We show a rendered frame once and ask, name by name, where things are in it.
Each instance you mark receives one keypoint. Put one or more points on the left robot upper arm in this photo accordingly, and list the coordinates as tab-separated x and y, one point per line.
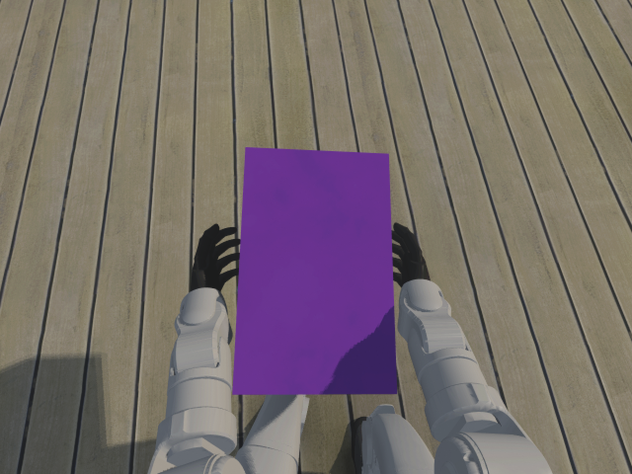
214	464

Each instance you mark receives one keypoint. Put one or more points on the robot right shin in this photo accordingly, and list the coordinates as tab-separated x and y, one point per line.
381	409

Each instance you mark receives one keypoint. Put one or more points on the robot left forearm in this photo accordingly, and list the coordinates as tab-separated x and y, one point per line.
198	420

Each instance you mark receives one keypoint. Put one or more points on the robot right hand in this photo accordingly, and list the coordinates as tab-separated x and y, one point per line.
411	264

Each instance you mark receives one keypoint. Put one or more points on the robot right forearm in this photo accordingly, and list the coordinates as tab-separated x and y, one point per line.
457	394

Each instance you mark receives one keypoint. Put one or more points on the right robot upper arm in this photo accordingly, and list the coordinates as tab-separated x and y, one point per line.
480	453

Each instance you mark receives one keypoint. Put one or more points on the right robot thigh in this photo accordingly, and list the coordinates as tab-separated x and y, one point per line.
393	445

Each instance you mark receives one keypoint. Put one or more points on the robot left hand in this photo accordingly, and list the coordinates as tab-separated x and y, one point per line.
207	269

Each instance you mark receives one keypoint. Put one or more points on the carton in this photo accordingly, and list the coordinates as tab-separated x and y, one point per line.
315	304

